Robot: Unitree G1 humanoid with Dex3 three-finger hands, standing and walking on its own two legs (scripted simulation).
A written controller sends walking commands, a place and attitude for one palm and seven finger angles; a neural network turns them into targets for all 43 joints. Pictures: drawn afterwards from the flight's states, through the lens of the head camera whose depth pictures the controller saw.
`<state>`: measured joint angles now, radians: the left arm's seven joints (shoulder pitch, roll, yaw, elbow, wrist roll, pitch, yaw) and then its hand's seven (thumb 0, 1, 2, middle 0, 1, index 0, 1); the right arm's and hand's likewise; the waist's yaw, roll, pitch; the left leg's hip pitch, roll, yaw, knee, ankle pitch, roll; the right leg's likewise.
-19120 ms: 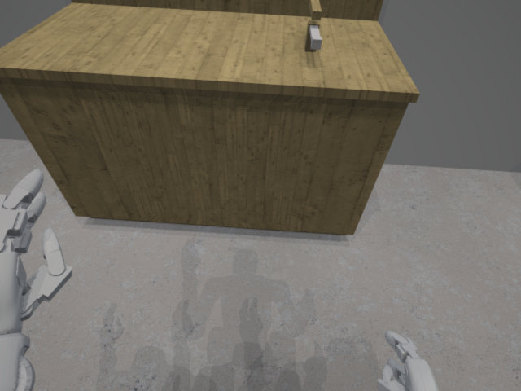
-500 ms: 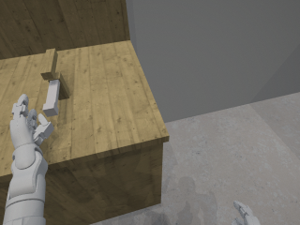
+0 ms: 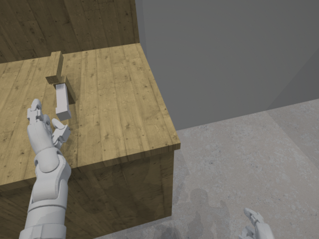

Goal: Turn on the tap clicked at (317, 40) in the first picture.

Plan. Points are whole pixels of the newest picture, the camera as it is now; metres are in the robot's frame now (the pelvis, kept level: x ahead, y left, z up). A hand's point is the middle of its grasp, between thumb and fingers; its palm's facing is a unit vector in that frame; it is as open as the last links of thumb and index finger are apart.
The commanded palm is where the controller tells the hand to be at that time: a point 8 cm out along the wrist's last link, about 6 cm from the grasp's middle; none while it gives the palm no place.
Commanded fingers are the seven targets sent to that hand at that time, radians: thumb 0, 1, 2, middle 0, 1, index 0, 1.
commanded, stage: push the lever round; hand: left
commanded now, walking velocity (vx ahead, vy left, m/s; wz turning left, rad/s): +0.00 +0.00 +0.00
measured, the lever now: (63, 113) +0.38 +0.29 +0.13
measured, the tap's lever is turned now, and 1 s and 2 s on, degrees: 8 38 60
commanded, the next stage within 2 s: none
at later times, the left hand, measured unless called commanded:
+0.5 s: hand (87, 121) +0.37 +0.22 +0.11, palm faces +0.67 -0.74 -0.06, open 7.6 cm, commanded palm +0.32 +0.25 +0.12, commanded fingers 0.00 0.90 0.90 -0.15 -0.15 -0.15 -0.15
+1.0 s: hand (99, 113) +0.40 +0.20 +0.11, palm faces +0.75 -0.66 -0.08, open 7.7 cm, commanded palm +0.35 +0.22 +0.12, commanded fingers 0.00 0.90 0.90 -0.15 -0.15 -0.15 -0.15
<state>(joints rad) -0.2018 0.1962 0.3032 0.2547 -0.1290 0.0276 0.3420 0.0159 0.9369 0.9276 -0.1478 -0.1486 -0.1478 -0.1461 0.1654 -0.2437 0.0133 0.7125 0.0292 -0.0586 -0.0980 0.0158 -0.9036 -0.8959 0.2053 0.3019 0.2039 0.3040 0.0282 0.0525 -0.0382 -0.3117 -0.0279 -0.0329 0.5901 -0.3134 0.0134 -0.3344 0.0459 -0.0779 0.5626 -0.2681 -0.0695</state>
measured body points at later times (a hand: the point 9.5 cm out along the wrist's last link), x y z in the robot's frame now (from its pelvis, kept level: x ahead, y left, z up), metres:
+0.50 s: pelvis +0.00 +0.00 +0.00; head +0.00 -0.02 +0.45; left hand +0.33 +0.26 +0.12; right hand +0.17 -0.23 -0.11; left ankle +0.00 +0.11 -0.73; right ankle +0.02 -0.07 -0.73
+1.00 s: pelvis +0.01 +0.00 +0.00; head +0.02 -0.02 +0.45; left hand +0.36 +0.23 +0.12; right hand +0.16 -0.25 -0.12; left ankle +0.00 +0.11 -0.73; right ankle +0.02 -0.07 -0.73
